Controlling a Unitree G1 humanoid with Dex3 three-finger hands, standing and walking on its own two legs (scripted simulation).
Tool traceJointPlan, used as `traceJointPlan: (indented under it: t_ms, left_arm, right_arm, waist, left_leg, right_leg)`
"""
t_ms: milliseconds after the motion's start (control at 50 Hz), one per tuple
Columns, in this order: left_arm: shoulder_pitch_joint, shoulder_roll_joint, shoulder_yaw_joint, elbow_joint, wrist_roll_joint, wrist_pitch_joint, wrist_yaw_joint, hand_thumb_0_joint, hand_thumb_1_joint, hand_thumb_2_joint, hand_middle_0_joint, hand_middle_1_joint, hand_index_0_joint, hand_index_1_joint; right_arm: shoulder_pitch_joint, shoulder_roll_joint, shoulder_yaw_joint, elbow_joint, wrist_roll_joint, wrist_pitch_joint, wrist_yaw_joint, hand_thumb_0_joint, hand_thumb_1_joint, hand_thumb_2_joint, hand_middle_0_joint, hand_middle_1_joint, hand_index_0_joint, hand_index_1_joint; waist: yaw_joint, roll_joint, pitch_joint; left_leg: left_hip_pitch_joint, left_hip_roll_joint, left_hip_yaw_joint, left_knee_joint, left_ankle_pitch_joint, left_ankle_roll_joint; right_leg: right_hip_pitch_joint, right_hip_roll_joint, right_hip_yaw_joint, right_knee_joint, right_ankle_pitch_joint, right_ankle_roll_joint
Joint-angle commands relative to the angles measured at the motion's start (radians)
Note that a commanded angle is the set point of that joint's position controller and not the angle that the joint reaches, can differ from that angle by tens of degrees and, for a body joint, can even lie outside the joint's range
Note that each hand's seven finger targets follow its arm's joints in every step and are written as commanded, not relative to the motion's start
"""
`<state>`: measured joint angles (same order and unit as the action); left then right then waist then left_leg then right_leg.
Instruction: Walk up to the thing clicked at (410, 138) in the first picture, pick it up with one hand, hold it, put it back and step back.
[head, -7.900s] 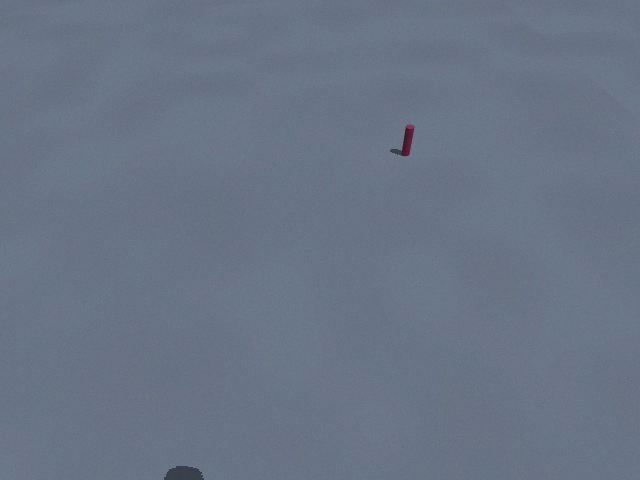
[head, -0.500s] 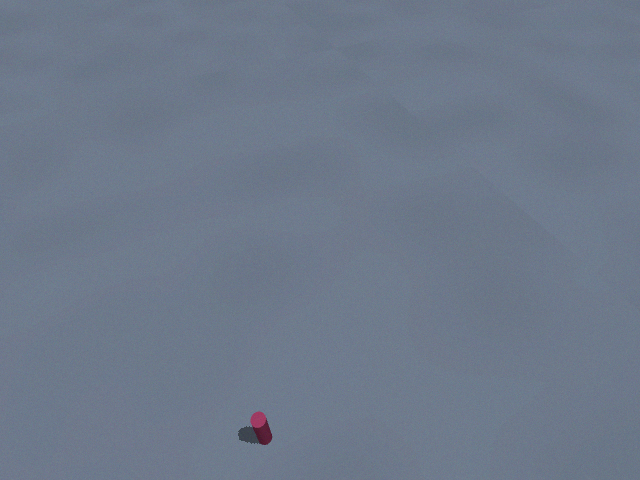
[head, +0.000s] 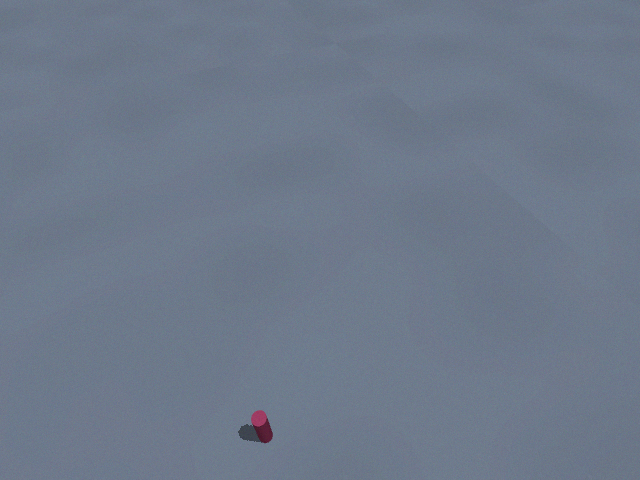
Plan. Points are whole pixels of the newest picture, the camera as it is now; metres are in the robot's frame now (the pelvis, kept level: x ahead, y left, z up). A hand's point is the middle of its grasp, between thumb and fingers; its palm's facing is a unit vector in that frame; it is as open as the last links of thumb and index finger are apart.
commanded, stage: stand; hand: left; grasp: from the side
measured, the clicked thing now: (262, 427) +0.38 +0.20 -0.70
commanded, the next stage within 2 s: go down in 0.24 s
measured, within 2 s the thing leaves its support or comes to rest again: neither
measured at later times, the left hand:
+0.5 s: hand out of the picture +0.13 +0.25 -0.16, palm faces +0.04 -0.95 -0.32, open 9.0 cm
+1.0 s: hand out of the picture +0.14 +0.28 -0.21, palm faces +0.06 -0.95 -0.31, open 17.2 cm
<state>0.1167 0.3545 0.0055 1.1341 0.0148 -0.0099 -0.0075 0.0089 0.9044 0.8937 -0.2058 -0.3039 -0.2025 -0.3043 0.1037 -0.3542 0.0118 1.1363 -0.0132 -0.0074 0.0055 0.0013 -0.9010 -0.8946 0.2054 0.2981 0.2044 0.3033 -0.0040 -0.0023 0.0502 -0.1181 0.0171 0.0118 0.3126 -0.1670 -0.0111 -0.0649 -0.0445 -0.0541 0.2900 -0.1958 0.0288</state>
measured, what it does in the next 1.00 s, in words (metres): lowers itself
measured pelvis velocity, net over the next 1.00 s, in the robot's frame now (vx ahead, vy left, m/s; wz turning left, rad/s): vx -0.02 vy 0.00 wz -0.03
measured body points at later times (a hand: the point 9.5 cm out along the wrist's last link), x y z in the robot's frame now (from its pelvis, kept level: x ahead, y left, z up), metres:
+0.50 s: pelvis -0.01 +0.00 -0.01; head +0.04 +0.00 +0.44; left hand +0.13 +0.30 -0.14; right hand +0.09 -0.28 -0.13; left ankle +0.00 +0.12 -0.75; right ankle -0.02 -0.13 -0.75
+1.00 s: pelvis -0.02 +0.00 -0.08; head +0.07 +0.02 +0.36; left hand +0.14 +0.33 -0.18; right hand +0.13 -0.26 -0.18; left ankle +0.00 +0.12 -0.75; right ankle -0.02 -0.13 -0.75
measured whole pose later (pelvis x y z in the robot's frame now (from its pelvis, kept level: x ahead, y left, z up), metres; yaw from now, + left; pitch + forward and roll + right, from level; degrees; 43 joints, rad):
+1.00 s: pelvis -0.02 +0.00 -0.08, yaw -2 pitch +15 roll -2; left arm 0.21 0.35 0.28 0.57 0.03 0.11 -0.11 0.00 -0.49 0.03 -0.08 -0.07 -0.08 -0.07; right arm 0.22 -0.25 -0.03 0.59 0.01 -0.10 -0.05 0.01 -0.88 -0.89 0.20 0.30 0.20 0.30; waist -0.03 0.00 -0.09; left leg -0.86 0.05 0.00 1.07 -0.49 -0.01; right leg -0.80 -0.03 -0.04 1.03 -0.50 0.03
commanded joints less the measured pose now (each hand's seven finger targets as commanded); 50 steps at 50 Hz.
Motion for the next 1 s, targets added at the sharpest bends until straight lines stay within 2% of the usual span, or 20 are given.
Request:
traceJointPlan:
  t_ms: [0, 300, 320, 340, 360, 380, 400, 420, 440, 500, 540, 600, 640, 760, 800, 820, 860, 900, 920, 980]
  left_arm:
    - [-0.026, 0.207, 0.036, -0.053, -0.004, -0.018, 0.015, 0.0, 0.9, 0.9, -0.2, -0.3, -0.2, -0.301]
    - [-0.031, 0.211, 0.038, -0.06, -0.003, -0.018, 0.018, 0.0, 0.9, 0.9, -0.2, -0.3, -0.2, -0.301]
    - [-0.033, 0.209, 0.037, -0.058, -0.006, -0.018, 0.018, 0.0, 0.82, 0.82, -0.28, -0.22, -0.28, -0.221]
    - [-0.384, 0.046, 0.038, -0.409, -0.056, -0.113, 0.031, 0.0, 0.74, 0.74, -0.2, -0.14, -0.2, -0.141]
    - [-0.499, 0.096, 0.062, -0.352, -0.055, -0.104, 0.036, 0.0, 0.66, 0.66, -0.12, -0.06, -0.12, -0.061]
    - [-0.337, 0.178, 0.116, -0.215, -0.038, -0.072, 0.038, 0.0, 0.58, 0.58, -0.04, -0.047, -0.04, -0.039]
    - [-0.26, 0.204, 0.143, -0.113, -0.016, -0.046, 0.026, 0.0, 0.5, 0.5, -0.014, -0.062, -0.024, -0.049]
    - [-0.297, 0.241, 0.172, -0.103, 0.003, -0.038, 0.014, 0.0, 0.42, 0.42, -0.012, -0.061, -0.023, -0.048]
    - [-0.325, 0.243, 0.182, -0.14, 0.023, -0.05, 0.001, 0.0, 0.34, 0.34, -0.007, -0.06, -0.015, -0.051]
    - [-0.064, 0.244, 0.267, -0.105, 0.055, -0.016, -0.015, 0.0, 0.128, 0.18, -0.025, -0.068, -0.033, -0.058]
    - [-0.081, 0.205, 0.255, -0.153, 0.058, 0.003, -0.024, 0.0, 0.019, 0.153, -0.029, -0.061, -0.035, -0.054]
    - [-0.075, 0.209, 0.285, -0.181, 0.052, 0.029, -0.042, 0.0, -0.148, 0.116, -0.041, -0.074, -0.045, -0.068]
    - [-0.072, 0.25, 0.326, -0.229, 0.052, 0.023, -0.052, 0.0, -0.265, 0.096, -0.043, -0.072, -0.046, -0.07]
    - [-0.038, 0.222, 0.329, -0.494, 0.022, 0.013, -0.089, 0.0, -0.54, 0.011, -0.08, -0.077, -0.082, -0.075]
    - [-0.032, 0.207, 0.318, -0.597, 0.011, 0.021, -0.094, 0.0, -0.568, 0.019, -0.076, -0.082, -0.078, -0.08]
    - [0.031, 0.226, 0.352, -0.567, 0.012, 0.04, -0.089, 0.0, -0.603, 0.0, -0.084, -0.077, -0.086, -0.075]
    - [0.043, 0.22, 0.333, -0.677, 0.008, 0.061, -0.093, 0.0, -0.605, 0.0, -0.081, -0.067, -0.083, -0.065]
    - [0.112, 0.241, 0.373, -0.66, 0.006, 0.094, -0.089, 0.0, -0.611, 0.0, -0.087, -0.055, -0.088, -0.052]
    - [0.102, 0.225, 0.347, -0.714, 0.005, 0.101, -0.092, 0.0, -0.601, 0.0, -0.077, -0.052, -0.08, -0.048]
    - [0.146, 0.23, 0.365, -0.747, -0.002, 0.129, -0.088, 0.0, -0.587, 0.0, -0.08, -0.064, -0.086, -0.058]
  right_arm:
    - [-0.044, -0.213, -0.04, -0.055, 0.006, -0.025, -0.015, 0.0, -0.9, -0.9, 0.2, 0.3, 0.2, 0.3]
    - [-0.043, -0.209, -0.043, -0.056, 0.005, -0.024, -0.015, 0.0, -0.9, -0.9, 0.2, 0.3, 0.2, 0.3]
    - [-0.04, -0.213, -0.044, -0.055, 0.005, -0.023, -0.015, 0.0, -0.92, -0.904, 0.207, 0.296, 0.203, 0.296]
    - [-0.007, -0.046, -0.01, -0.345, 0.072, -0.068, -0.035, 0.0, -0.975, -0.92, 0.199, 0.3, 0.199, 0.3]
    - [0.046, -0.073, -0.017, -0.287, 0.071, -0.065, -0.044, 0.0, -0.972, -0.921, 0.199, 0.3, 0.199, 0.3]
    - [0.089, -0.106, -0.036, -0.29, 0.074, -0.056, -0.053, 0.0, -0.973, -0.922, 0.199, 0.3, 0.199, 0.3]
    - [0.107, -0.111, -0.053, -0.303, 0.067, -0.05, -0.052, 0.0, -0.969, -0.918, 0.199, 0.3, 0.2, 0.3]
    - [0.11, -0.107, -0.058, -0.334, 0.062, -0.05, -0.053, 0.0, -0.971, -0.919, 0.199, 0.3, 0.2, 0.3]
    - [0.128, -0.095, -0.072, -0.346, 0.046, -0.055, -0.053, 0.0, -0.964, -0.918, 0.199, 0.3, 0.2, 0.3]
    - [0.168, -0.093, -0.096, -0.426, 0.032, -0.057, -0.038, 0.0, -0.93, -0.907, 0.199, 0.3, 0.2, 0.3]
    - [0.158, -0.076, -0.098, -0.465, 0.037, -0.056, -0.036, 0.0, -0.92, -0.904, 0.199, 0.3, 0.2, 0.3]
    - [0.13, -0.073, -0.099, -0.515, 0.037, -0.059, -0.027, 0.0, -0.895, -0.897, 0.199, 0.3, 0.2, 0.3]
    - [0.112, -0.073, -0.102, -0.559, 0.036, -0.066, -0.024, 0.0, -0.9, -0.899, 0.199, 0.3, 0.199, 0.3]
    - [0.126, -0.065, -0.11, -0.639, 0.037, -0.102, -0.037, 0.0, -0.88, -0.891, 0.199, 0.3, 0.199, 0.3]
    - [0.137, -0.058, -0.11, -0.651, 0.037, -0.113, -0.046, 0.0, -0.876, -0.89, 0.199, 0.3, 0.2, 0.3]
    - [0.139, -0.061, -0.11, -0.654, 0.035, -0.118, -0.052, 0.0, -0.87, -0.888, 0.2, 0.3, 0.2, 0.3]
    - [0.14, -0.058, -0.111, -0.665, 0.035, -0.127, -0.058, 0.0, -0.878, -0.89, 0.2, 0.3, 0.2, 0.3]
    - [0.138, -0.064, -0.109, -0.664, 0.034, -0.133, -0.066, 0.0, -0.871, -0.887, 0.2, 0.3, 0.199, 0.3]
    - [0.132, -0.058, -0.106, -0.669, 0.033, -0.137, -0.067, 0.0, -0.861, -0.886, 0.2, 0.3, 0.2, 0.3]
    - [0.118, -0.042, -0.092, -0.685, 0.031, -0.149, -0.08, 0.0, -0.866, -0.887, 0.2, 0.3, 0.2, 0.3]
  waist:
    - [0.007, 0.004, -0.085]
    - [0.005, -0.002, -0.078]
    - [0.004, -0.002, -0.074]
    - [-0.115, 0.017, 0.01]
    - [-0.088, 0.015, -0.032]
    - [-0.059, -0.025, -0.016]
    - [-0.05, -0.051, -0.055]
    - [-0.036, -0.051, -0.092]
    - [-0.026, -0.039, -0.172]
    - [0.043, 0.046, -0.315]
    - [0.028, 0.047, -0.293]
    - [0.01, 0.025, -0.256]
    - [0.011, 0.036, -0.261]
    - [-0.01, 0.079, -0.343]
    - [-0.022, 0.078, -0.379]
    - [-0.019, 0.054, -0.378]
    - [-0.017, 0.084, -0.404]
    - [-0.017, 0.057, -0.391]
    - [-0.023, 0.082, -0.376]
    - [-0.019, 0.084, -0.353]
  left_leg:
    - [0.032, 0.122, -0.097, -0.031, 0.219, 0.025]
    - [0.034, 0.123, -0.095, -0.037, 0.213, 0.025]
    - [0.027, 0.121, -0.095, -0.039, 0.205, 0.024]
    - [-0.073, -0.018, 0.036, 0.028, 0.03, 0.019]
    - [-0.072, -0.023, 0.031, 0.041, -0.004, 0.021]
    - [-0.107, -0.017, 0.027, 0.055, -0.014, 0.021]
    - [-0.135, -0.021, 0.023, 0.097, 0.002, 0.023]
    - [-0.159, -0.021, 0.022, 0.139, 0.023, 0.025]
    - [-0.162, -0.02, 0.017, 0.178, 0.04, 0.023]
    - [-0.215, -0.035, 0.022, 0.265, 0.148, 0.01]
    - [-0.244, -0.034, 0.02, 0.277, 0.15, 0.008]
    - [-0.341, -0.023, 0.012, 0.355, 0.096, 0.011]
    - [-0.412, -0.02, 0.008, 0.416, 0.018, 0.014]
    - [-0.475, 0.007, -0.021, 0.514, -0.077, 0.013]
    - [-0.481, 0.008, -0.018, 0.553, -0.051, 0.015]
    - [-0.497, 0.008, -0.02, 0.567, -0.044, 0.017]
    - [-0.496, 0.011, -0.02, 0.583, -0.042, 0.015]
    - [-0.523, 0.017, -0.03, 0.589, -0.065, 0.015]
    - [-0.535, 0.015, -0.028, 0.594, -0.09, 0.014]
    - [-0.572, 0.011, -0.026, 0.613, -0.122, 0.016]
  right_leg:
    - [-0.004, -0.11, 0.079, -0.031, 0.159, -0.038]
    - [-0.005, -0.109, 0.074, -0.031, 0.156, -0.038]
    - [-0.003, -0.111, 0.081, -0.039, 0.145, -0.037]
    - [-0.252, 0.035, 0.022, 0.033, 0.101, -0.036]
    - [-0.205, 0.031, 0.014, 0.045, 0.071, -0.038]
    - [-0.205, 0.042, 0.002, 0.053, 0.037, -0.042]
    - [-0.221, 0.043, 0.0, 0.085, 0.037, -0.044]
    - [-0.24, 0.042, 0.003, 0.126, 0.055, -0.045]
    - [-0.245, 0.04, 0.011, 0.169, 0.076, -0.045]
    - [-0.21, 0.036, 0.017, 0.271, 0.155, -0.055]
    - [-0.245, 0.04, 0.015, 0.282, 0.151, -0.055]
    - [-0.346, 0.047, 0.011, 0.352, 0.086, -0.053]
    - [-0.425, 0.044, 0.016, 0.41, 0.008, -0.054]
    - [-0.589, 0.051, 0.01, 0.55, -0.086, -0.054]
    - [-0.603, 0.049, 0.013, 0.573, -0.059, -0.049]
    - [-0.599, 0.048, 0.014, 0.58, -0.053, -0.047]
    - [-0.617, 0.05, 0.013, 0.598, -0.055, -0.046]
    - [-0.629, 0.053, 0.008, 0.609, -0.081, -0.045]
    - [-0.649, 0.051, 0.01, 0.614, -0.098, -0.046]
    - [-0.673, 0.048, 0.01, 0.623, -0.125, -0.045]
